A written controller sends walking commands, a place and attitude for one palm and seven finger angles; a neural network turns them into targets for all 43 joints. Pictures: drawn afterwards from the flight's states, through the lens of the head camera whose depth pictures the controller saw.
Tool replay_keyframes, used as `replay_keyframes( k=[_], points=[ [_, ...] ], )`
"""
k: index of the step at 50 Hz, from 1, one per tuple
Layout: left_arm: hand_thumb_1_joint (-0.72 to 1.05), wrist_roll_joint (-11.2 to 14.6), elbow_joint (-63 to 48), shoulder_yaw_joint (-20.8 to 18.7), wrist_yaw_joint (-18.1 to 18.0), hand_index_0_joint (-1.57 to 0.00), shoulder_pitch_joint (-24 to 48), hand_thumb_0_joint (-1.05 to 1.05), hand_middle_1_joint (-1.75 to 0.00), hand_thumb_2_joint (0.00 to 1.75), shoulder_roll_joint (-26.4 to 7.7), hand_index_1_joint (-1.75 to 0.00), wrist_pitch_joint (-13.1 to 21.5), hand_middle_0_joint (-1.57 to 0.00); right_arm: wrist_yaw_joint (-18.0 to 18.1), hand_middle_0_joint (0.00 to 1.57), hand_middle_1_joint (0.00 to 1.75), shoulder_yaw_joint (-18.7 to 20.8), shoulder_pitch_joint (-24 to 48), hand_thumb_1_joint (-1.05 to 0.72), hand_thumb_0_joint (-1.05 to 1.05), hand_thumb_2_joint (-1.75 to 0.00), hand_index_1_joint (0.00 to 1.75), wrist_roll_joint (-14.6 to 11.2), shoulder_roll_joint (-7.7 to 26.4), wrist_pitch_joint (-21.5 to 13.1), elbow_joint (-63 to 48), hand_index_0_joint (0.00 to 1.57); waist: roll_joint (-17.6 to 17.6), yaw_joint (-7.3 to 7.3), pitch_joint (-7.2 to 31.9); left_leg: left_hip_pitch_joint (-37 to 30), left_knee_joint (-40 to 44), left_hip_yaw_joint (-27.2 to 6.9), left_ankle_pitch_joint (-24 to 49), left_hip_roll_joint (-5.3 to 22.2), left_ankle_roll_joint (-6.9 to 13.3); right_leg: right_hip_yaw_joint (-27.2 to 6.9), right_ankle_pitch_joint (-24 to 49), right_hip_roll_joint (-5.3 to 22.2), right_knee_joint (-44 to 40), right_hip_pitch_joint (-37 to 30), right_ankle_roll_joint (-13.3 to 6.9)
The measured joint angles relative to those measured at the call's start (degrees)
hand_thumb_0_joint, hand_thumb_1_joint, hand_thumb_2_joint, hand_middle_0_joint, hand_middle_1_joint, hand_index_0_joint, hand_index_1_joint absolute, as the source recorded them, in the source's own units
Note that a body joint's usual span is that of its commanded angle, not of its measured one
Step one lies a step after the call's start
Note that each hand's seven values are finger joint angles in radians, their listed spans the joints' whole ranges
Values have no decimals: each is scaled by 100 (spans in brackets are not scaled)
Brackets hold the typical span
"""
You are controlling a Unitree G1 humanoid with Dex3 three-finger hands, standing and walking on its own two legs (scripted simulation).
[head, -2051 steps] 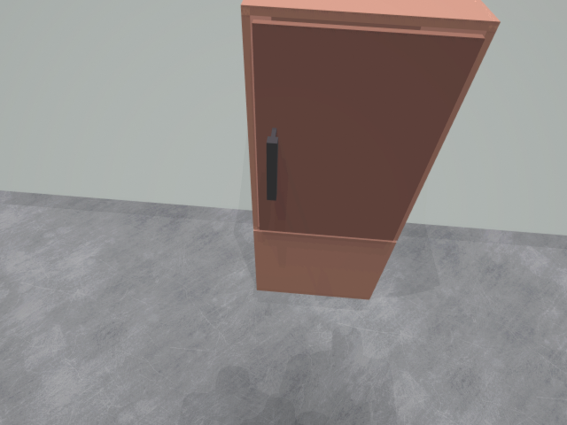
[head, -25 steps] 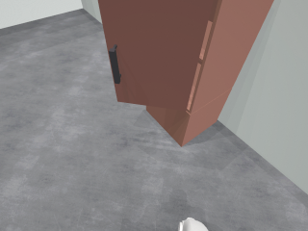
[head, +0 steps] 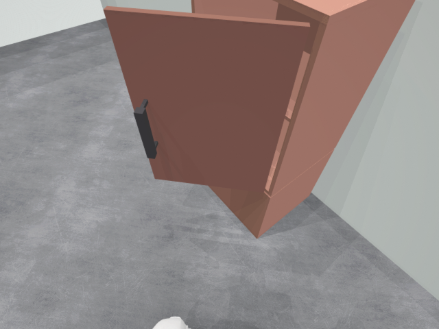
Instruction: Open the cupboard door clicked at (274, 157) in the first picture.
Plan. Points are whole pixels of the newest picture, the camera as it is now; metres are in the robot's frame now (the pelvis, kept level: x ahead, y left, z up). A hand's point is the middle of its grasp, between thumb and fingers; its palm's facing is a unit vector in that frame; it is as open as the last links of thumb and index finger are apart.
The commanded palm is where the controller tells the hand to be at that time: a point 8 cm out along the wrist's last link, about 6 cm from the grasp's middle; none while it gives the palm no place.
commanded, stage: come to a stop and stand still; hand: left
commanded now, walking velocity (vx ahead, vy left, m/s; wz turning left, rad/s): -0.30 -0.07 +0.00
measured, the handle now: (148, 130) +0.61 +0.25 -0.06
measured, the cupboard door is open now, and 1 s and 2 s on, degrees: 43 43 43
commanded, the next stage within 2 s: look again from close up in 0.80 s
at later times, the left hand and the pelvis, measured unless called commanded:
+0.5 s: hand out of the picture +0.06 +0.19 -0.17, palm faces -0.01 -0.96 -0.28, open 7.4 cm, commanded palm none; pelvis +0.00 -0.02 -0.01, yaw -2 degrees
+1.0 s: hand out of the picture +0.04 +0.18 -0.18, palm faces -0.03 -0.98 -0.21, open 7.4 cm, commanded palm none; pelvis +0.01 +0.00 -0.01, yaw -2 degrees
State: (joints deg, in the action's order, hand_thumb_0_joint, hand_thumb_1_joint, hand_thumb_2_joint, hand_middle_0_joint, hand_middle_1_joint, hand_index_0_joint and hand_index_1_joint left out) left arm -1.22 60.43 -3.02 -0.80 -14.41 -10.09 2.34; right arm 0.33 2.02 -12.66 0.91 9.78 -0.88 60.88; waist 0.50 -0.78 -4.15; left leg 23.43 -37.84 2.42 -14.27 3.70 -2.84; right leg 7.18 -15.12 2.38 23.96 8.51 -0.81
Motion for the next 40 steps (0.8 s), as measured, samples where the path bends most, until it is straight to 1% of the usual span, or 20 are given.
replay_keyframes(
  k=[2,4,7,9,11,13,15,17,19,21,22,24,25,29,31,33,34,35,37,40],
  points=[
    [94,16,106,51,-22,-20,-147,0,-29,90,31,-29,-81,-20,6,20,30,-17,75,-93,1,-90,30,-3,77,-36,-41,20,-58,-59,49,-329,696,11,780,-25,22,-21,-256,-18,281,-31,108],
    [93,50,207,97,-64,-20,-209,0,-29,90,11,-29,-203,-20,49,19,30,-32,147,-93,1,-90,30,-7,56,-52,-34,20,15,-70,118,-448,684,49,434,-86,215,-31,-552,59,610,-5,207],
    [92,61,191,113,-108,-20,-190,0,-29,90,-73,-29,-378,-20,113,20,30,-101,335,-92,1,-90,30,-1,-92,27,-97,20,290,-162,105,-489,611,197,131,-214,368,-254,-1073,135,1096,186,177],
    [92,62,129,115,-89,-19,-91,1,-29,90,-84,-29,-484,-20,179,20,30,-125,498,-92,1,-90,30,9,-147,63,-202,20,302,-162,10,-486,700,240,207,-201,380,-382,-1509,44,1841,522,166],
    [92,58,39,96,-64,-19,30,1,-29,90,-80,-29,-548,-20,225,20,30,-120,645,-91,0,-90,30,19,-163,91,-310,20,218,-123,-108,-458,785,243,296,-141,404,-477,-1732,-81,2547,866,153],
    [91,55,-73,55,-42,-19,137,1,-29,90,-92,-29,-585,-20,241,20,30,-97,749,-91,0,-90,30,24,-151,129,-386,21,126,-93,-192,-423,863,263,382,-61,390,-557,-1747,-174,3050,1164,176],
    [91,47,-193,9,-26,-19,231,1,-29,90,-126,-29,-612,-20,249,20,30,-66,789,-91,0,-90,30,28,-116,160,-424,21,48,-66,-233,-384,906,283,452,17,352,-611,-1684,-212,3279,1353,200],
    [91,42,-307,-29,-11,-19,308,1,-29,90,-161,-29,-623,-20,238,20,30,-27,770,-90,0,-90,30,40,-51,195,-426,21,-33,-45,-230,-336,900,288,495,92,297,-616,-1584,-189,3102,1370,196],
    [91,33,-403,-49,1,-19,355,1,-29,90,-184,-29,-604,-20,207,20,30,20,711,-90,0,-90,30,54,40,245,-402,21,-122,-17,-190,-277,846,272,510,156,229,-568,-1398,-125,2562,1201,173],
    [91,14,-491,-50,14,-19,329,1,-29,90,-219,-29,-523,-20,166,20,30,64,588,-90,0,-90,30,45,125,299,-373,21,-164,11,-103,-171,667,235,464,183,149,-522,-904,-59,1587,808,139],
    [91,-11,-533,-49,11,-19,270,1,-29,90,-271,-29,-461,-20,140,20,30,84,502,-90,0,-90,30,24,132,335,-360,21,-67,7,-13,-72,485,257,297,119,124,-596,-674,32,1066,638,145],
    [91,-45,-450,-1,-25,-19,251,1,-29,90,-208,-29,-411,-20,70,20,30,133,387,-90,0,-90,30,0,232,445,-277,21,-157,42,22,31,32,13,-534,36,123,-532,-512,-11,1104,607,141],
    [91,-55,-414,41,-25,-19,217,1,-29,90,-157,-29,-413,-20,32,20,30,153,297,-90,0,-90,30,2,278,480,-239,21,-194,65,71,40,-146,-77,-767,-30,141,-489,-503,-21,1053,545,104],
    [91,-37,-297,136,4,-19,71,1,-29,90,17,-29,-348,-20,-43,20,30,153,-12,-91,1,-90,30,26,339,450,-67,20,-152,80,242,-161,-542,-113,-727,-227,149,-461,-320,-32,578,292,27],
    [91,-41,-248,149,1,-20,53,1,-29,90,75,-29,-301,-20,-49,20,30,133,-131,-91,1,-90,30,14,315,398,-16,20,-77,71,252,-415,-315,-64,-733,-290,116,-468,-240,-34,414,228,13],
    [93,-31,-197,134,-23,-20,65,1,-29,90,60,-29,-263,-20,-30,20,30,98,-217,-91,1,-90,30,0,277,339,28,20,-13,64,218,-742,209,-31,-640,-346,87,-457,-225,-35,375,217,20],
    [93,-14,-170,135,-19,-20,75,1,-29,90,48,-30,-244,-20,-16,20,30,77,-251,-91,1,-90,30,-7,261,307,52,20,1,63,197,-925,554,-26,-446,-366,85,-440,-247,-41,405,230,31],
    [93,6,-149,135,-16,-20,88,1,-30,90,45,-30,-236,-20,-2,20,30,58,-289,-91,1,-90,30,-14,257,269,68,20,-24,66,182,-1093,875,-46,-88,-355,105,-400,-287,-71,466,259,47],
    [93,49,-83,127,-25,-20,173,1,-30,90,5,-30,-257,-20,43,19,30,22,-284,-91,1,-90,30,-15,180,223,150,20,43,63,99,-1188,1026,-75,-137,-396,281,-355,-376,-38,595,290,81],
    [92,63,-13,118,-66,-20,220,1,-29,90,-38,-30,-318,-20,86,20,30,-51,-245,-91,1,-90,30,-14,52,216,195,20,144,-3,52,-1222,995,-35,-259,-418,356,-394,-335,-18,518,226,130]
  ],
)
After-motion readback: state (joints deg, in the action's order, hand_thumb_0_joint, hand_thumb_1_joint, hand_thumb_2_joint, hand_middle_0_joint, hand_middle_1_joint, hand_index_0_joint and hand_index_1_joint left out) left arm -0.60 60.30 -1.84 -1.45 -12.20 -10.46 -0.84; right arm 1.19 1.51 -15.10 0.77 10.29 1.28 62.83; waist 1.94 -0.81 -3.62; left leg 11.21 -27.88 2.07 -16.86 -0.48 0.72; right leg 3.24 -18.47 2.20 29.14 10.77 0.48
